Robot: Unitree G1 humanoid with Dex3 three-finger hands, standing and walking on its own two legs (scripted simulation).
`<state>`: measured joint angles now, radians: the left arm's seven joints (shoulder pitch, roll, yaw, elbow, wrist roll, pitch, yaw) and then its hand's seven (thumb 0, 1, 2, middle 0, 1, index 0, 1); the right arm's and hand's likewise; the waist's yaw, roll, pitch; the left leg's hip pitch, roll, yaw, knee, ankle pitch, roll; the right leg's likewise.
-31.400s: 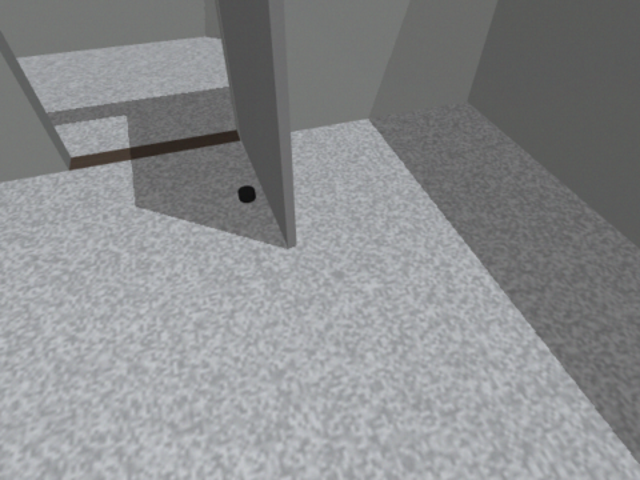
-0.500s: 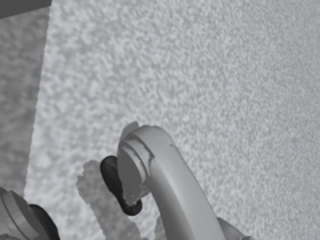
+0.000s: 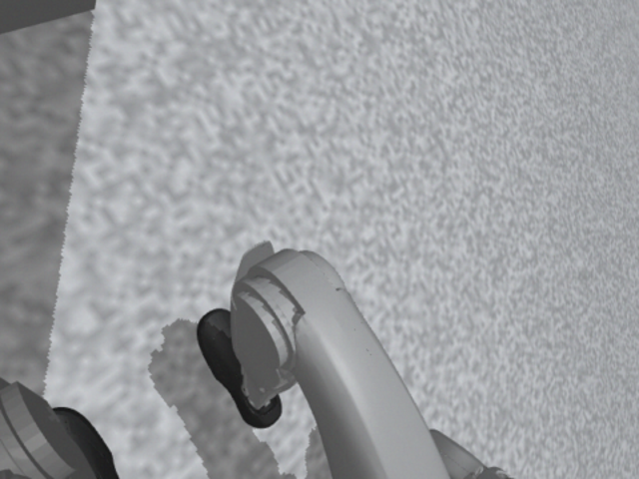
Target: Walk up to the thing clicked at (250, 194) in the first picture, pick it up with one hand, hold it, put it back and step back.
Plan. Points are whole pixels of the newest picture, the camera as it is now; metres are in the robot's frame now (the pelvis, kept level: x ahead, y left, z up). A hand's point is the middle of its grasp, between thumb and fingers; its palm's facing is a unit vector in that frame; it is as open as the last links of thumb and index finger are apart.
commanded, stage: close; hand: left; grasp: from above
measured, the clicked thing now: out of the picture +0.49 +0.32 -0.29
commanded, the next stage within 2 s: settle in 0.16 s
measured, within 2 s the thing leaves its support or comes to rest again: leaves its support in 0.56 s
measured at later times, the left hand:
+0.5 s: hand out of the picture +0.48 +0.31 -0.26, palm faces -0.42 -0.18 -0.89, open 9.6 cm
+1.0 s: hand out of the picture +0.48 +0.33 -0.18, palm faces -0.42 -0.14 -0.90, open 9.5 cm
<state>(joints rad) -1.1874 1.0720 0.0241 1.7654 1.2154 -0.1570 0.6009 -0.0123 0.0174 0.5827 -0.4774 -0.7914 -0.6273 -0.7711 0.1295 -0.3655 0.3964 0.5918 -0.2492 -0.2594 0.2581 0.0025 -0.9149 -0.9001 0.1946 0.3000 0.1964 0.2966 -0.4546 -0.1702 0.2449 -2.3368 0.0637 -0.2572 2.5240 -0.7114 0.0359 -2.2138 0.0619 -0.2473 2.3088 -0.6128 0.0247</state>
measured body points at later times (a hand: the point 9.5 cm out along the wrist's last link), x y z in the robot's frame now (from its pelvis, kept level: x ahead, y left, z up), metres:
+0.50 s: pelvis +0.00 +0.00 +0.00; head +0.30 +0.14 +0.31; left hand +0.50 +0.32 -0.21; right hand +0.03 -0.23 -0.04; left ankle +0.07 +0.12 -0.28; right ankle +0.13 -0.10 -0.28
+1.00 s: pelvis +0.01 +0.00 +0.01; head +0.25 +0.11 +0.37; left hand +0.49 +0.33 -0.12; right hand +0.05 -0.26 -0.06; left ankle +0.07 +0.12 -0.28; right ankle +0.13 -0.10 -0.28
